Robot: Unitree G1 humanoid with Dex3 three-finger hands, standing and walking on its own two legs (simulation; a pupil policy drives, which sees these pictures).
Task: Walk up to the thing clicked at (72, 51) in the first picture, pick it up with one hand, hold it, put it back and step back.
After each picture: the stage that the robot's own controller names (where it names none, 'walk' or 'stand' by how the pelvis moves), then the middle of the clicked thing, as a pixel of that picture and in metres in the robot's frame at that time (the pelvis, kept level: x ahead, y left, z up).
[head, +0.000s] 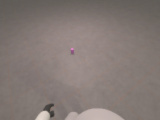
stand; (72, 51) +1.33 +0.44 -0.72
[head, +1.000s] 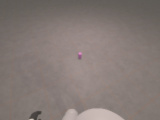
walk; (80, 55) +1.24 +0.20 -0.70
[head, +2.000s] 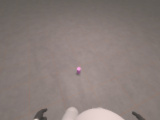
walk; (78, 70) +0.77 +0.17 -0.71
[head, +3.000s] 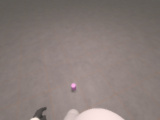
walk; (73, 86) +0.51 +0.22 -0.71
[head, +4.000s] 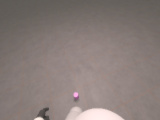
stand; (76, 95) +0.37 +0.23 -0.70
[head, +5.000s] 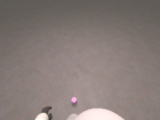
stand; (74, 100) +0.35 +0.21 -0.72
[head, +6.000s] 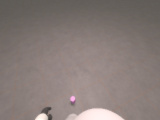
stand; (73, 99) +0.35 +0.21 -0.73
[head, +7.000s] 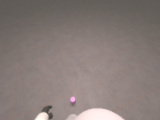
stand; (73, 100) +0.34 +0.21 -0.73
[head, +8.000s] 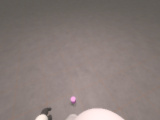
stand; (73, 100) +0.34 +0.21 -0.73
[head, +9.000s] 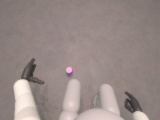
go down; (69, 71) +0.40 +0.22 -0.47
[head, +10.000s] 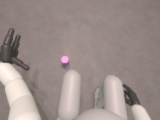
go down; (65, 61) +0.43 +0.24 -0.31
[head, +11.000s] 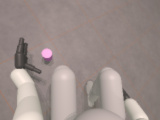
close in; (47, 55) +0.41 +0.27 -0.23
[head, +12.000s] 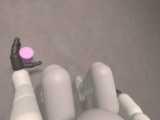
close; (26, 55) +0.41 +0.29 -0.22
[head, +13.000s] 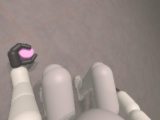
lift; (26, 53) +0.40 +0.29 -0.22
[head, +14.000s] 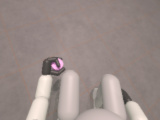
lift; (57, 66) +0.33 +0.25 -0.09
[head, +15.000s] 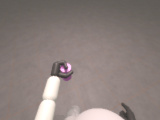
hold; (66, 72) +0.33 +0.18 +0.04
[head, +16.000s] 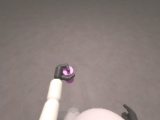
hold; (68, 75) +0.32 +0.17 +0.00
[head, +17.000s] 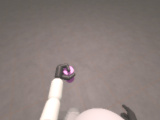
hold; (69, 74) +0.33 +0.17 -0.01
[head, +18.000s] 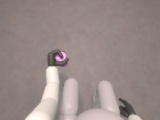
crouch; (62, 59) +0.41 +0.21 -0.09
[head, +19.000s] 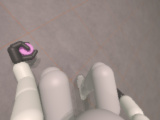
lower; (28, 52) +0.42 +0.28 -0.23
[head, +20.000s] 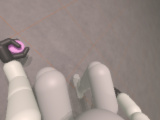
lower; (18, 50) +0.43 +0.30 -0.22
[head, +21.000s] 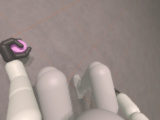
lower; (20, 49) +0.43 +0.30 -0.23
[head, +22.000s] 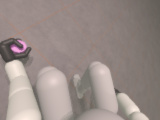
lower; (20, 50) +0.43 +0.30 -0.23
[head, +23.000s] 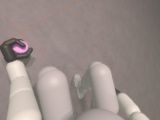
loosen; (21, 50) +0.42 +0.30 -0.23
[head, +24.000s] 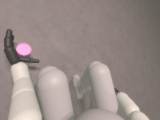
withdraw; (24, 52) +0.42 +0.28 -0.23
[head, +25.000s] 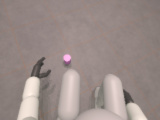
walk; (67, 59) +0.45 +0.22 -0.31
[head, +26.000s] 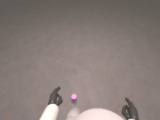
stand; (74, 97) +0.37 +0.18 -0.65
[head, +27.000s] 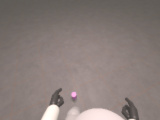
stand; (74, 95) +0.39 +0.20 -0.67
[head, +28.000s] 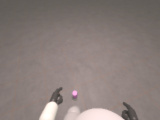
stand; (75, 94) +0.39 +0.19 -0.67
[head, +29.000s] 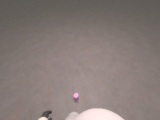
walk; (76, 96) +0.40 +0.19 -0.72
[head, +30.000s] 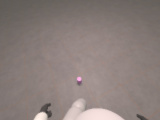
walk; (79, 80) +0.55 +0.21 -0.71
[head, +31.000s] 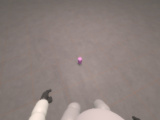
walk; (79, 60) +0.86 +0.17 -0.70
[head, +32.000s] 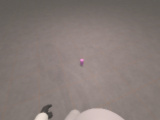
stand; (81, 61) +1.03 +0.20 -0.71
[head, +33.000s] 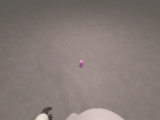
stand; (81, 63) +1.03 +0.21 -0.72
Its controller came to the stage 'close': yes
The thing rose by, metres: 0.71
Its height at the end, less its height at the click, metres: +0.00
